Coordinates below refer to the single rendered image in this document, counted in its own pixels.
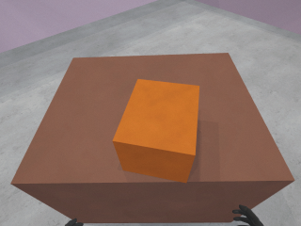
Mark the right robot hand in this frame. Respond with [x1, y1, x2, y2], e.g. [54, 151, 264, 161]
[232, 204, 263, 226]

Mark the carton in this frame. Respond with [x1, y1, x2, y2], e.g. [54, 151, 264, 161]
[112, 79, 199, 183]

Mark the pedestal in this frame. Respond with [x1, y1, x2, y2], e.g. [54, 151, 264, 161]
[10, 53, 295, 223]

